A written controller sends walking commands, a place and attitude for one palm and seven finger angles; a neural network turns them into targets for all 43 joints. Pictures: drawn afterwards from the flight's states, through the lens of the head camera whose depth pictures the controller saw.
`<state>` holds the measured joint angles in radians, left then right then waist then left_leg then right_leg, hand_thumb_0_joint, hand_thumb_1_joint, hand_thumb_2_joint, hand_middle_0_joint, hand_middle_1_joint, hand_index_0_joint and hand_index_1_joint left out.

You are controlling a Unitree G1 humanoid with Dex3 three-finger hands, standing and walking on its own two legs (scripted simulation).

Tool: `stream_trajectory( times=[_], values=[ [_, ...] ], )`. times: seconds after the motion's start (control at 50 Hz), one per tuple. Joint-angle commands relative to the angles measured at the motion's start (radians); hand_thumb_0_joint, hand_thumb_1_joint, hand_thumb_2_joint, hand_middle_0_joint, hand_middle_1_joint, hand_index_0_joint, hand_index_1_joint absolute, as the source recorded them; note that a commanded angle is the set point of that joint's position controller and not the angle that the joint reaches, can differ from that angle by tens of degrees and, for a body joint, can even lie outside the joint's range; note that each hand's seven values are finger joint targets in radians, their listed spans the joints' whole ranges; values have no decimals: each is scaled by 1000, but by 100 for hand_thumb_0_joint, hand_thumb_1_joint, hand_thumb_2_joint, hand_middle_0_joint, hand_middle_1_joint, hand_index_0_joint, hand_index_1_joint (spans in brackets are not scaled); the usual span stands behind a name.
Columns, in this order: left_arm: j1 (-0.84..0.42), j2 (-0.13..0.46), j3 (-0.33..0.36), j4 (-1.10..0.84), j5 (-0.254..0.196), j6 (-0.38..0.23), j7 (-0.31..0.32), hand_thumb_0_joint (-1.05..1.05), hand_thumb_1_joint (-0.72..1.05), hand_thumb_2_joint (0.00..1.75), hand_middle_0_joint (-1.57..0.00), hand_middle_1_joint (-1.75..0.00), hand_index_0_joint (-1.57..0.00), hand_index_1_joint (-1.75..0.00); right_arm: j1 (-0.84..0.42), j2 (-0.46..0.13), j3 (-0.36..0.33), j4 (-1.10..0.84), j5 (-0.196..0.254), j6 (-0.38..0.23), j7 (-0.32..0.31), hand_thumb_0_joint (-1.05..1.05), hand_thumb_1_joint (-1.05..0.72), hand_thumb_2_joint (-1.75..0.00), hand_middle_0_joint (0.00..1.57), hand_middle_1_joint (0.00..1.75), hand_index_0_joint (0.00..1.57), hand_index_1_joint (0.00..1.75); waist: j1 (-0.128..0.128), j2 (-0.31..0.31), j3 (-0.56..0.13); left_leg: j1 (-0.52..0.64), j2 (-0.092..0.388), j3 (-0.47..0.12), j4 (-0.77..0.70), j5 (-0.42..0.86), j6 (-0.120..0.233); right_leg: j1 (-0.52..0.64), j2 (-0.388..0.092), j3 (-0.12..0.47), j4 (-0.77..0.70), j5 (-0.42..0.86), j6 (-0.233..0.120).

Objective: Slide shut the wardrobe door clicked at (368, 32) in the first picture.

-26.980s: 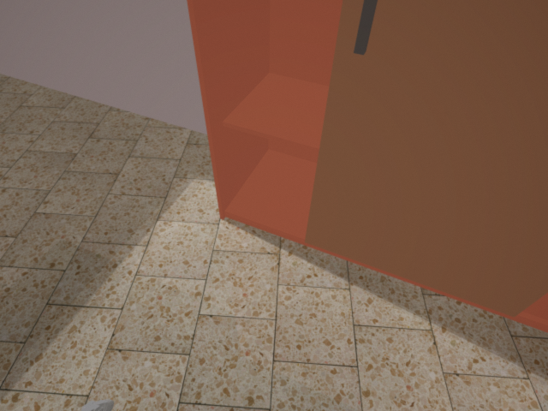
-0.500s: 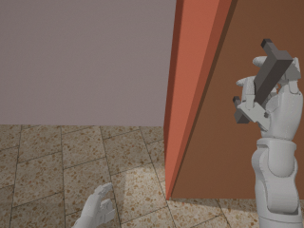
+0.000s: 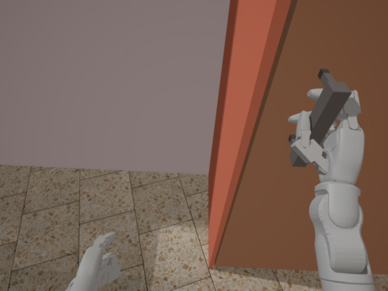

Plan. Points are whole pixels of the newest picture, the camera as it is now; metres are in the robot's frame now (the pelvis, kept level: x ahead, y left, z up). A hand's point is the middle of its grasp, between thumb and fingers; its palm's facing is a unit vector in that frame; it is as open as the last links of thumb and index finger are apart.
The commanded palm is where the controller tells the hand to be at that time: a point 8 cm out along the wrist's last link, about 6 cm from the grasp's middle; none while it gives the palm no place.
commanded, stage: loosen the grip on the handle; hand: right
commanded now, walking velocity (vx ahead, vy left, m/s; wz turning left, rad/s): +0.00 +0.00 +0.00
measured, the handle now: (310, 120) +0.35 -0.17 +0.22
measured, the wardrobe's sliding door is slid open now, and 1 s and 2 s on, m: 0.00 0.01 0.01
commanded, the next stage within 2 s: slip the hand off the handle in 0.64 s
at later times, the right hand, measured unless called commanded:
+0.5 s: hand (301, 141) +0.31 -0.15 +0.21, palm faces +0.19 +0.98 -0.05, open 14.0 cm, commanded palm +0.28 -0.19 +0.21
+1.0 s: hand (305, 144) +0.31 -0.15 +0.21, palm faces +0.11 +0.99 -0.08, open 15.1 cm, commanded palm +0.27 -0.22 +0.20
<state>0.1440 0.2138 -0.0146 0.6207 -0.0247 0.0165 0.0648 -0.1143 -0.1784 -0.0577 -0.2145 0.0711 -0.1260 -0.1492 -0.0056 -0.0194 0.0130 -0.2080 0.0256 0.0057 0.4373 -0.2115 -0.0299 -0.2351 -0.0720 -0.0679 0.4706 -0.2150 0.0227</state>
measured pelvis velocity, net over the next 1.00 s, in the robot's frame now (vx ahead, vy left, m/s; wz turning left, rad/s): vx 0.02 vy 0.01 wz -0.02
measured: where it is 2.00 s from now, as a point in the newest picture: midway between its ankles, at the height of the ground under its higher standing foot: outside the picture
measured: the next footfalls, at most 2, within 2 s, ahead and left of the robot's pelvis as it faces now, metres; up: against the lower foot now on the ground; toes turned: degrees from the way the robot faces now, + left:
none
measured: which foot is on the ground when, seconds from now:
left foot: down 0.00-1.00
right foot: down 0.00-1.00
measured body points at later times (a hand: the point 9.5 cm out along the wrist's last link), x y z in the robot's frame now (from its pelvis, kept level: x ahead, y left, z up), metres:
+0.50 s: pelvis -0.02 +0.02 -0.01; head -0.04 +0.02 +0.44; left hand +0.14 +0.25 -0.09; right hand +0.29 -0.20 +0.21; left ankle +0.01 +0.14 -0.74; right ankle +0.02 -0.13 -0.74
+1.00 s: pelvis +0.02 +0.01 -0.01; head +0.00 +0.02 +0.44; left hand +0.21 +0.22 -0.09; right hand +0.29 -0.20 +0.21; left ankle +0.01 +0.14 -0.74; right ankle +0.02 -0.13 -0.74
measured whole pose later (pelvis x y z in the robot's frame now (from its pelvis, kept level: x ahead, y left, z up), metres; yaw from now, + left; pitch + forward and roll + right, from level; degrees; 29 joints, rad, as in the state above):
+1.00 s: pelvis +0.02 +0.01 -0.01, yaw -1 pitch -1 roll +0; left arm 0.19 0.19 -0.03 0.64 -0.01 -0.13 0.02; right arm -0.09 -0.22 -0.13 -0.10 0.17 -0.25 0.03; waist -0.03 -0.02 -0.05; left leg -0.25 0.04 0.02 0.59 -0.33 -0.02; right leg -0.26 -0.06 -0.04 0.57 -0.29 0.04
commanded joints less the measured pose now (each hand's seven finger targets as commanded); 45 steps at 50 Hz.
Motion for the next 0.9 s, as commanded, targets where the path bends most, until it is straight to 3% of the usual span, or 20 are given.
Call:
stream_trajectory(
  times=[0.0,0.02,0.04,0.06,0.08,0.1,0.12,0.16,0.2,0.28,0.3,0.34,0.42,0.46,0.54,0.64,0.7,0.8,0.84,0.88],
  values=[
    [-129,88,18,-146,5,-47,8,0,90,90,-20,-30,-20,-30,-207,-92,65,-174,-33,-67,50,0,-90,-90,45,140,45,140,12,11,-197,-3,26,-22,-86,127,25,135,-25,48,-68,149,-44],
    [-125,82,14,-148,6,-47,8,0,90,90,-20,-30,-20,-30,-204,-80,74,-177,-34,-68,52,0,-90,-90,45,140,45,140,9,21,-201,1,28,-23,-86,134,23,133,-24,45,-66,156,-45],
    [-95,118,85,-166,38,-100,-6,0,90,90,-20,-30,-20,-30,-1137,-860,-546,-284,-163,-106,53,0,-90,-90,45,140,45,140,-69,368,38,-63,52,-112,-203,270,21,-61,-51,2,42,129,-65],
    [-83,65,71,-108,37,-156,-25,0,90,90,-20,-30,-20,-30,-713,-123,-123,430,-96,20,107,0,-78,-84,45,140,45,140,54,201,-303,48,-38,47,72,370,87,126,57,29,-125,337,-28],
    [-46,86,70,-124,-33,-193,-38,0,90,90,-20,-30,-20,-30,-508,28,-55,78,56,-7,146,0,-66,-78,45,140,45,140,-1,-43,-381,21,-46,93,83,284,72,260,16,35,-79,420,18],
    [-76,93,56,-121,-36,-214,-34,0,90,90,-20,-30,-20,-30,-483,38,-23,45,100,-21,158,0,-54,-73,45,140,45,140,-24,-263,-399,-35,-17,69,83,179,77,357,19,32,-44,431,45],
    [-42,110,53,-98,-18,-211,-26,0,90,90,-20,-30,-20,-30,-463,-53,-128,6,139,-50,141,0,-42,-67,45,140,45,140,-34,-220,-423,-19,-23,71,47,125,61,341,34,34,-45,278,47],
    [-74,103,30,-100,-10,-221,-26,0,90,90,-20,-30,-20,-30,-491,-25,-76,58,116,-82,118,0,-17,-55,45,140,45,140,-18,7,-283,-37,-30,69,19,5,43,154,46,40,-76,-6,10],
    [-79,109,31,-98,-11,-234,-31,0,90,90,-20,-30,-20,-30,-526,-32,-57,113,82,-130,83,0,7,-43,45,140,45,140,-1,137,-164,-89,-33,64,10,-114,36,61,38,57,-94,-181,-5],
    [-80,102,24,-118,2,-262,-45,0,90,90,-20,-30,-20,-30,-540,-62,-13,110,5,-217,36,0,55,-20,42,137,42,137,-15,84,-121,-122,-24,33,24,-209,41,16,45,39,-64,-237,-19],
    [-76,107,28,-118,4,-264,-46,0,90,90,-20,-30,-20,-30,-565,-105,-40,96,-17,-233,28,0,55,-20,41,135,41,135,-18,59,-137,-113,-20,24,25,-215,43,11,48,30,-55,-230,-20],
    [-74,100,25,-127,7,-272,-49,0,90,90,-20,-30,-20,-30,-564,-85,-7,105,-24,-250,36,0,55,-20,38,132,38,132,-14,62,-112,-121,-17,10,11,-262,40,-7,53,16,-32,-232,-26],
    [-69,118,31,-112,4,-280,-35,0,90,90,-20,-30,-20,-30,-568,-138,-58,151,13,-260,74,0,55,-20,33,125,33,125,-2,112,-98,-125,-11,-23,-36,-338,32,-36,61,6,3,-217,-32],
    [-74,118,35,-113,6,-284,-29,0,90,90,-20,-30,-20,-30,-521,-174,-104,106,36,-261,91,0,55,-20,30,122,30,122,-19,69,-141,-88,-6,-31,-37,-316,33,-27,65,2,6,-192,-33],
    [-58,118,38,-101,3,-290,-23,0,90,90,-20,-30,-20,-30,-478,-147,-98,63,71,-240,106,0,55,-20,25,115,25,115,-17,52,-154,-67,-6,-23,-34,-211,33,1,63,9,8,-116,-35],
    [-24,122,46,-99,11,-286,-29,0,90,90,-20,-30,-20,-30,-354,-130,-108,-47,82,-205,106,0,55,-20,25,115,25,115,-36,53,-244,19,-12,14,40,154,33,50,69,6,27,139,-36],
    [-11,117,48,-101,15,-273,-38,0,90,90,-20,-30,-20,-30,-294,-116,-100,-107,72,-186,106,0,55,-20,25,115,25,115,-41,55,-268,37,-16,32,70,251,36,70,67,6,37,220,-33],
    [-4,122,47,-104,17,-227,-38,0,90,90,-20,-30,-20,-30,-214,-183,-191,-57,75,-172,109,0,55,-20,25,115,25,115,-48,77,-233,25,-20,32,69,232,34,31,68,0,45,193,-32],
    [-15,114,41,-116,15,-214,-38,0,90,90,-20,-30,-20,-30,-235,-160,-172,-66,85,-171,119,0,55,-20,25,115,25,115,-43,63,-224,14,-20,34,68,209,33,31,68,3,44,176,-30],
    [-25,114,39,-119,13,-201,-33,0,90,90,-20,-30,-20,-30,-219,-189,-213,-49,95,-167,125,0,55,-20,25,115,25,115,-47,66,-213,14,-23,35,65,193,34,22,67,2,43,162,-29]
  ],
)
